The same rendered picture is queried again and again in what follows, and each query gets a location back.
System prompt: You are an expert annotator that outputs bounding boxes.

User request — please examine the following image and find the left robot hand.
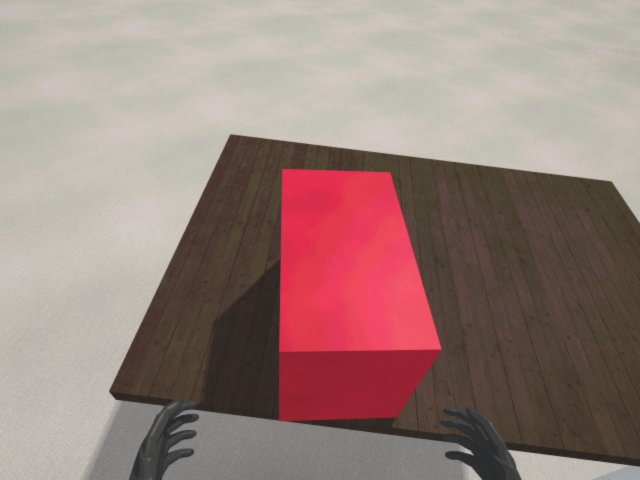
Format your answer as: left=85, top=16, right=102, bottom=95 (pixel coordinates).
left=129, top=398, right=199, bottom=480

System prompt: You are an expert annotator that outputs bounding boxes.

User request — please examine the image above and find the table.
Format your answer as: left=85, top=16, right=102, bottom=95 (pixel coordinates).
left=109, top=134, right=640, bottom=480

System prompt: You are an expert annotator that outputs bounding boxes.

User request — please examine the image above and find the carton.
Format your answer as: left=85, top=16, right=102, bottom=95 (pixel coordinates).
left=279, top=169, right=442, bottom=421

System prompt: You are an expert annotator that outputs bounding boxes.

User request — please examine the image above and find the right robot hand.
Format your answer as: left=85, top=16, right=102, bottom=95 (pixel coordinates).
left=441, top=407, right=522, bottom=480

